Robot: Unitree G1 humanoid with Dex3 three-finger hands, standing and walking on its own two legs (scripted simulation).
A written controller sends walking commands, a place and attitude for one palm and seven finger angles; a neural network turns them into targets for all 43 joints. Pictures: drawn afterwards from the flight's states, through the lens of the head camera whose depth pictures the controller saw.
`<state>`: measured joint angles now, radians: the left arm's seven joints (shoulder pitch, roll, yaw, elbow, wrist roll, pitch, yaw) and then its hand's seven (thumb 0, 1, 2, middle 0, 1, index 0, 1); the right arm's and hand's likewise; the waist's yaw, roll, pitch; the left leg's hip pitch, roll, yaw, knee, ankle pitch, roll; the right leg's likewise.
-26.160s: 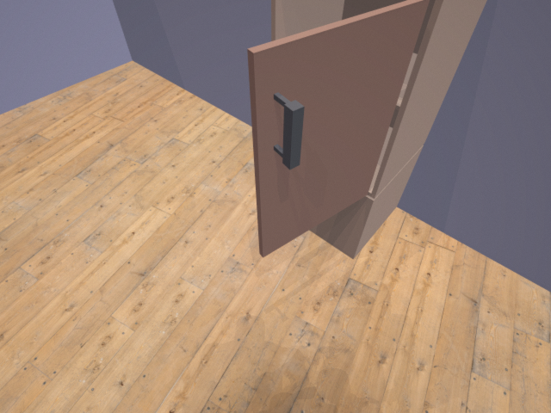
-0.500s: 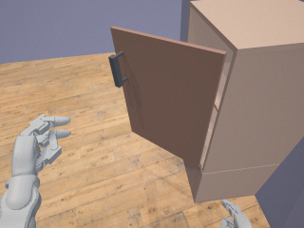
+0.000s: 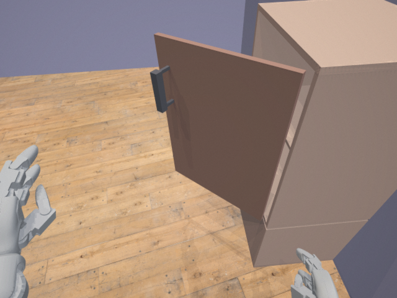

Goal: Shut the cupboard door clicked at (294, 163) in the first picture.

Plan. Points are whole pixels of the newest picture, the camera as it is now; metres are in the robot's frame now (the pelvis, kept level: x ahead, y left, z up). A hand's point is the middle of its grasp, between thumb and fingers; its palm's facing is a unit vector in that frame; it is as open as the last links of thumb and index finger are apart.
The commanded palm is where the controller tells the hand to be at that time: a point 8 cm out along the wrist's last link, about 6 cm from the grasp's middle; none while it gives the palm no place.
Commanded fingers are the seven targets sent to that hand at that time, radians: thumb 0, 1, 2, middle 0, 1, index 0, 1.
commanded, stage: draw the hand back to the body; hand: left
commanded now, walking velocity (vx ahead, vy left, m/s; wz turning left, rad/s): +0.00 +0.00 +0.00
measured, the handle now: (164, 89) +0.66 +0.20 +0.09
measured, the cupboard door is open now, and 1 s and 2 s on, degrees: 48 48 48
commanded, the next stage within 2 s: step back with the hand held close in 0.06 s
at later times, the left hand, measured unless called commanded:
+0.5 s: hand (49, 208) +0.20 +0.27 +0.15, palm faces +0.35 -0.79 -0.51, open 7.4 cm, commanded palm +0.14 +0.32 +0.17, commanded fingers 0.00 0.90 0.90 -0.20 -0.30 -0.20 -0.30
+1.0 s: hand (7, 256) +0.12 +0.28 +0.16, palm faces +0.46 -0.75 -0.47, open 7.4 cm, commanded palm +0.06 +0.32 +0.17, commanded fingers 0.00 0.90 0.90 -0.20 -0.30 -0.20 -0.30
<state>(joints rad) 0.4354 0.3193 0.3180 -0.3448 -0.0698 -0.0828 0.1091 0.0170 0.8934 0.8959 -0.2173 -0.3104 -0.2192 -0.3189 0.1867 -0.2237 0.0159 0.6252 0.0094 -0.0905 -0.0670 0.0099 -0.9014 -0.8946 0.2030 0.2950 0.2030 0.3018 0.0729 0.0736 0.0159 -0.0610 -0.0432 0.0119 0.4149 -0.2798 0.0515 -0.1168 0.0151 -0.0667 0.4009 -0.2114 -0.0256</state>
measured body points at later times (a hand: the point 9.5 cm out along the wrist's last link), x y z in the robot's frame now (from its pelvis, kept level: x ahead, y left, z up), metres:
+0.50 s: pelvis -0.01 +0.02 -0.01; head +0.01 +0.01 +0.44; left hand +0.17 +0.31 +0.17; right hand +0.16 -0.24 -0.10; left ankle -0.03 +0.08 -0.74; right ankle +0.01 -0.10 -0.74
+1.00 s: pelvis -0.08 +0.01 -0.02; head -0.07 +0.03 +0.42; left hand +0.09 +0.32 +0.18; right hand +0.08 -0.24 -0.10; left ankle -0.03 +0.08 -0.74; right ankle -0.01 -0.11 -0.74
